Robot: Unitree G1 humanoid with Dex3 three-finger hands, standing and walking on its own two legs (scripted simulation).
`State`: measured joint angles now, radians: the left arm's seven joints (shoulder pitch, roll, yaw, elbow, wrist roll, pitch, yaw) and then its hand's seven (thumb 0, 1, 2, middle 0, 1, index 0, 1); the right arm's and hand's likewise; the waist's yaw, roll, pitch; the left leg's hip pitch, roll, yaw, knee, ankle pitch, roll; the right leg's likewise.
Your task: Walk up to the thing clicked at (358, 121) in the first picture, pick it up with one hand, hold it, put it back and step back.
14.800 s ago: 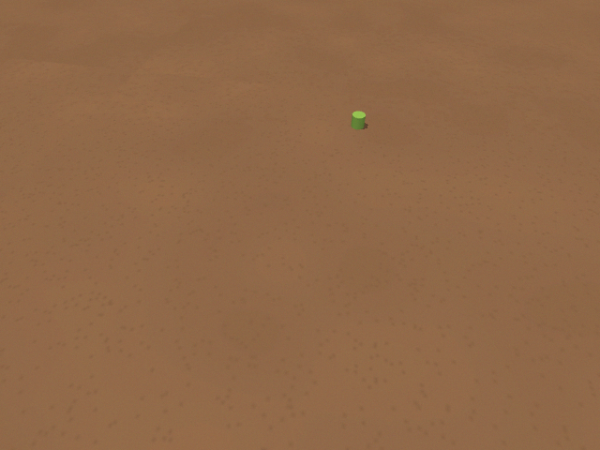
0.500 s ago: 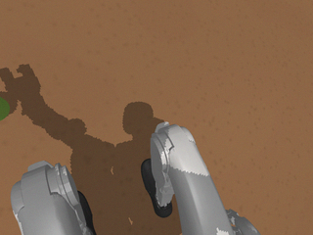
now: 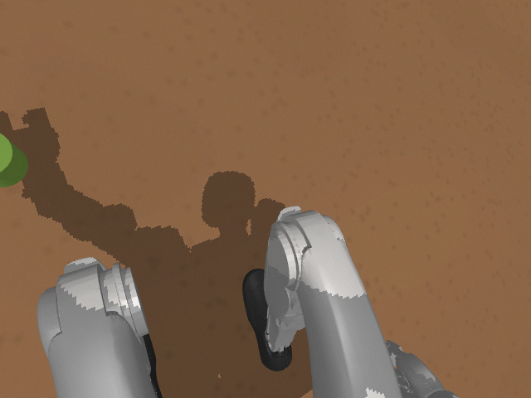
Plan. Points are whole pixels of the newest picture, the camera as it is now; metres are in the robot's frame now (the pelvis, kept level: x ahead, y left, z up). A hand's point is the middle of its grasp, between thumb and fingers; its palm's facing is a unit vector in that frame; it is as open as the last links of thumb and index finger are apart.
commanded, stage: rest palm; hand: left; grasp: from above
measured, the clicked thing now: out of the picture +0.49 +0.32 -0.28
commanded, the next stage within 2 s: close in 1.02 s
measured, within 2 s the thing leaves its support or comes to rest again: neither
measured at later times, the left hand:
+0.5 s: hand out of the picture +0.47 +0.31 -0.23, palm faces -0.47 -0.12 -0.87, open 14.2 cm
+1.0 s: hand out of the picture +0.47 +0.32 -0.26, palm faces -0.47 -0.14 -0.87, open 13.6 cm
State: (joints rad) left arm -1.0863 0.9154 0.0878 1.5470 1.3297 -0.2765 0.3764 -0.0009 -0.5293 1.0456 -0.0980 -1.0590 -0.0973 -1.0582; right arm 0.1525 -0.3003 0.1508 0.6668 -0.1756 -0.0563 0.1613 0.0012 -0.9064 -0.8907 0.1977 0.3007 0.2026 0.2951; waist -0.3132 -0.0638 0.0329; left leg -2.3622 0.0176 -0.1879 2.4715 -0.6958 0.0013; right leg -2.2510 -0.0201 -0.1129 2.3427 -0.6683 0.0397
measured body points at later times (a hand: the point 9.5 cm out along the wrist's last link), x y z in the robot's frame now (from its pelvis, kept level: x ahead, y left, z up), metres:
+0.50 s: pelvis +0.00 +0.00 -0.01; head +0.28 +0.10 +0.33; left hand +0.49 +0.32 -0.18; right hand +0.02 -0.26 -0.08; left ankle +0.07 +0.13 -0.28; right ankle +0.11 -0.13 -0.28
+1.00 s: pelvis +0.00 +0.00 -0.02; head +0.29 +0.12 +0.31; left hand +0.49 +0.32 -0.21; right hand +0.04 -0.26 -0.07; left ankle +0.07 +0.13 -0.28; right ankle +0.11 -0.13 -0.28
